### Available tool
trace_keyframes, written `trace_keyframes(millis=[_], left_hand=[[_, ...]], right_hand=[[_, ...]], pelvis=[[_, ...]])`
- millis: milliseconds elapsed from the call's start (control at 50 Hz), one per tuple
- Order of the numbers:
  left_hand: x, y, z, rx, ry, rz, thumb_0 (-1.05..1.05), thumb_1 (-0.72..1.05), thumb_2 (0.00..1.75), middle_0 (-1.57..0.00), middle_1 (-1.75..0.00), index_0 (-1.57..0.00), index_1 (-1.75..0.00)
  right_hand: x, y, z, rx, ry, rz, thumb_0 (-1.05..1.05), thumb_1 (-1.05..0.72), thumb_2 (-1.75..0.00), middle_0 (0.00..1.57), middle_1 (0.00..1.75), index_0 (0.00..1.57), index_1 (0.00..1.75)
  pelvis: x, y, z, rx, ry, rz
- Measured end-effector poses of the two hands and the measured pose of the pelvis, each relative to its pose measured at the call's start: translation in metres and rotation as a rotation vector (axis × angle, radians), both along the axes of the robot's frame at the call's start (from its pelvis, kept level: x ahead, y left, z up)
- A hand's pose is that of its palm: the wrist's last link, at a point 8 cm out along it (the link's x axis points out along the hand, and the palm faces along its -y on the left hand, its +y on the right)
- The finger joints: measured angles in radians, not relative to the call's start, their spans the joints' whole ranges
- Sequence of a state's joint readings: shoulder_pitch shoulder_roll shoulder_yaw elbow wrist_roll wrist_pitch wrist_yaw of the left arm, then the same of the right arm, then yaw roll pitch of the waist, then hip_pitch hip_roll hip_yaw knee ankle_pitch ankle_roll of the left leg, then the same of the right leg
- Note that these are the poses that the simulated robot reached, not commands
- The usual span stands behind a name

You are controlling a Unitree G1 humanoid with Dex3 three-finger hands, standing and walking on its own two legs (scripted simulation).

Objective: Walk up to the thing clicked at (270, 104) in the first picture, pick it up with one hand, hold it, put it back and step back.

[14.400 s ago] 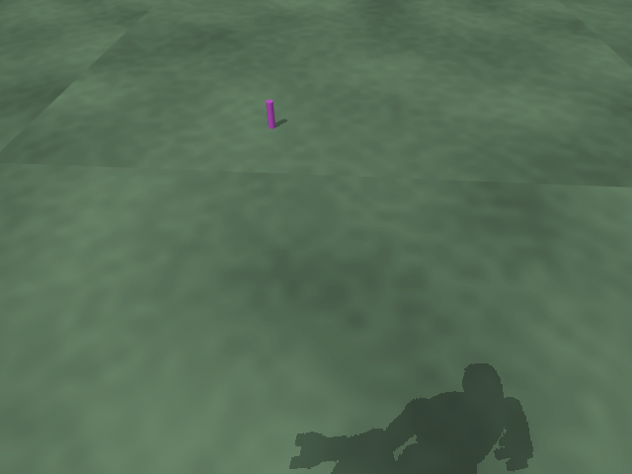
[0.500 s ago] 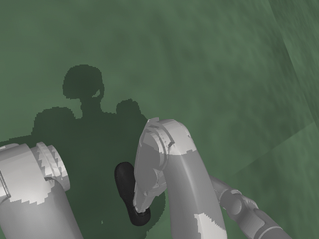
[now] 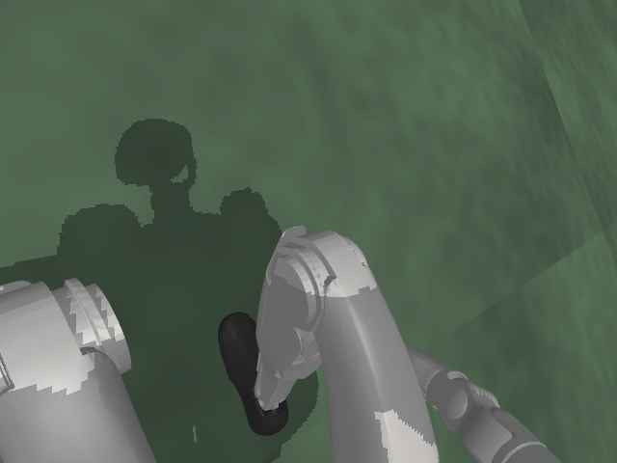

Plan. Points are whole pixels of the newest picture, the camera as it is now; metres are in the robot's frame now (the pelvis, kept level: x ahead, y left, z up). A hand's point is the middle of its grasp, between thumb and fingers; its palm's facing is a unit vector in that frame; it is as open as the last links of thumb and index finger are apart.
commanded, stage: settle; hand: left
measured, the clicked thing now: out of the picture +0.42 +0.31 -0.20
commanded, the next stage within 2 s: lift in 1.80 s
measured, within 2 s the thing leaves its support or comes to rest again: leaves its support in 0.10 s
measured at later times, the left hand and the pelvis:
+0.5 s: hand out of the picture +0.41 +0.32 -0.08, palm faces +0.35 -0.93 -0.03, open 5.2 cm; pelvis +0.01 -0.01 +0.02, yaw +3 degrees
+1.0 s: hand out of the picture +0.40 +0.32 +0.01, palm faces +0.33 -0.94 -0.06, open 5.1 cm; pelvis +0.02 -0.02 +0.05, yaw +9 degrees
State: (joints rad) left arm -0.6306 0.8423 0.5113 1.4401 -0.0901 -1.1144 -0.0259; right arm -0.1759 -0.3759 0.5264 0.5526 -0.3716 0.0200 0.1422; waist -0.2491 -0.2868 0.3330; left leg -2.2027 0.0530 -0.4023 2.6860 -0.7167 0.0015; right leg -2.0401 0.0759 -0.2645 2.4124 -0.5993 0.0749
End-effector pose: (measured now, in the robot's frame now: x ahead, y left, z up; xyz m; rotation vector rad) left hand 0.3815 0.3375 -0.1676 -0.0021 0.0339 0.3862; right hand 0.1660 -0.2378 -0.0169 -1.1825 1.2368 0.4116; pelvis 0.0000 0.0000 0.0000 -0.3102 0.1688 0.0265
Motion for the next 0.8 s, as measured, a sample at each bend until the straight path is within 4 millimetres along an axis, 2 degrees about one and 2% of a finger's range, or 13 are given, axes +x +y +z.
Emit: trace_keyframes(millis=[120,240,600,800], left_hand=[[0.0,0.003,0.006,0.004,-0.02,-0.002,0.05,0.23,1.09,-1.04,-1.13,-0.99,-1.16],[-0.003,0.009,0.025,0.023,-0.045,-0.009,0.05,0.23,1.1,-1.04,-1.13,-1.0,-1.16],[-0.018,0.031,0.113,0.065,-0.075,-0.03,0.05,0.23,1.09,-1.04,-1.13,-1.0,-1.16],[-0.027,0.032,0.153,0.072,-0.03,-0.029,0.05,0.22,1.1,-1.05,-1.13,-1.01,-1.15]], right_hand=[[0.002,-0.002,0.001,-0.001,-0.01,-0.016,-0.01,-0.88,-0.9,0.21,0.3,0.21,0.3],[0.005,-0.003,0.001,0.022,-0.027,-0.047,-0.01,-0.89,-0.9,0.21,0.3,0.21,0.3],[0.03,-0.001,-0.008,0.199,-0.134,-0.209,0.0,-0.88,-0.89,0.21,0.3,0.21,0.3],[0.031,-0.003,-0.024,0.287,-0.131,-0.341,0.0,-0.87,-0.89,0.21,0.3,0.21,0.3]], pelvis=[[0.0,-0.001,0.001,0.004,0.005,0.004],[0.001,-0.002,0.004,0.011,0.028,0.011],[0.008,-0.008,0.022,0.061,0.164,0.053],[0.014,-0.013,0.036,0.098,0.252,0.08]])
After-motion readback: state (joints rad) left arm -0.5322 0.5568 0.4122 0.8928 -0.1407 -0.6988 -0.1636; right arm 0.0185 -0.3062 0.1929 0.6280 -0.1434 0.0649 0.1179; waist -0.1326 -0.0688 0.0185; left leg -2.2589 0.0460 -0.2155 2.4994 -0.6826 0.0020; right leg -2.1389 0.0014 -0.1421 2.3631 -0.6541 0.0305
